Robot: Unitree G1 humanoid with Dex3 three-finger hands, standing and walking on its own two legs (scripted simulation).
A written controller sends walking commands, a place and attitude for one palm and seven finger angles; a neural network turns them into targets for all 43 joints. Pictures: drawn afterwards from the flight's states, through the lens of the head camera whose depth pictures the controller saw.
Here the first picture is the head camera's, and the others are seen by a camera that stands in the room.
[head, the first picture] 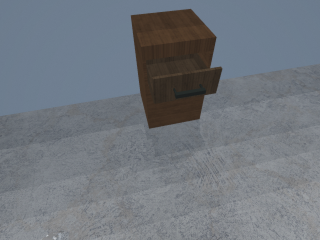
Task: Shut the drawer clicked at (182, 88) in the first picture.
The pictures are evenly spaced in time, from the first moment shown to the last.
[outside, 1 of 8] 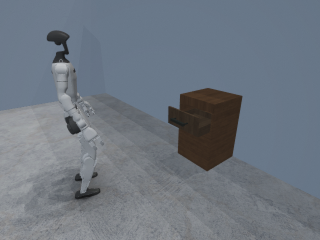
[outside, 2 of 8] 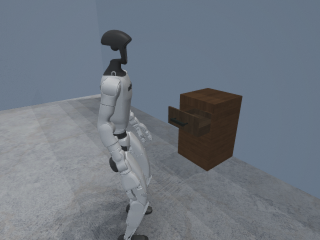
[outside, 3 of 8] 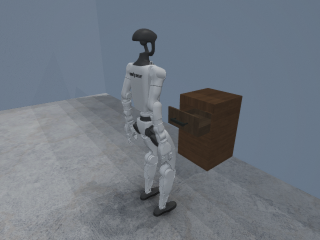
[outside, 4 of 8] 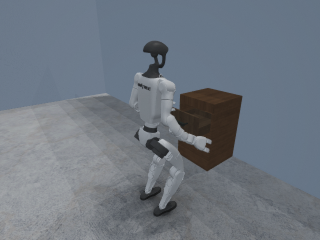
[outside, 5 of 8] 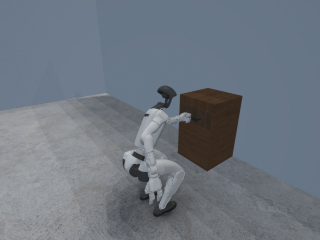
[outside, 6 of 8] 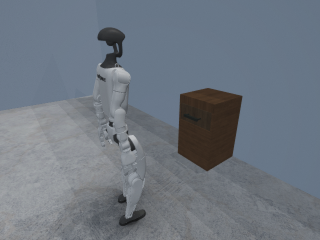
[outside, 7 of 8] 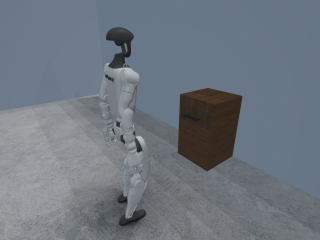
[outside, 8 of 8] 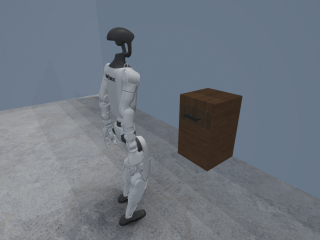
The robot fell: no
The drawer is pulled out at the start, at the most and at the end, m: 0.18 0.18 0.00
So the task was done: yes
